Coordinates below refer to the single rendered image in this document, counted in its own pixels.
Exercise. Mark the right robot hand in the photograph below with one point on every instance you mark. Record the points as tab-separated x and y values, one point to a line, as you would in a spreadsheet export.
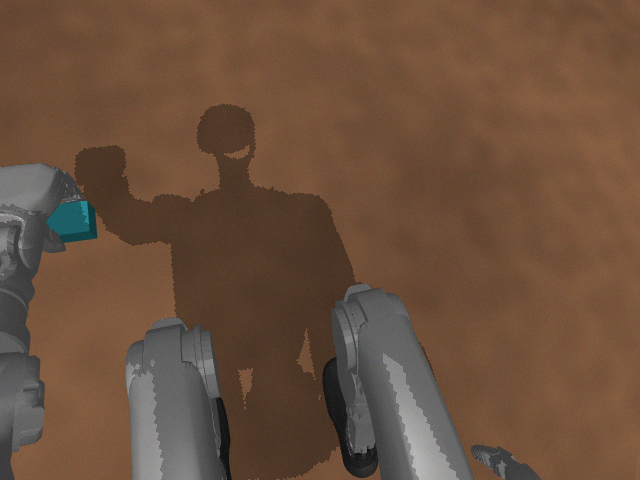
503	463

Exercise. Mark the left robot hand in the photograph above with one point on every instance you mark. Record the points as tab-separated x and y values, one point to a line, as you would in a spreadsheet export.
37	190

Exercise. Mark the small box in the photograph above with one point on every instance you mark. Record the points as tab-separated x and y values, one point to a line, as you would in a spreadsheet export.
74	221

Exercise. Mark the left robot foot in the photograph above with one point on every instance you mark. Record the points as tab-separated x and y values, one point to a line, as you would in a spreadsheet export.
225	440

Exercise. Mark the right robot foot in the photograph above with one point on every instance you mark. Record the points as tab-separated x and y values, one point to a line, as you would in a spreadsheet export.
357	464

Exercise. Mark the left robot arm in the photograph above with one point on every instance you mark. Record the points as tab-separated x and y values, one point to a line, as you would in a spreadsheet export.
21	391

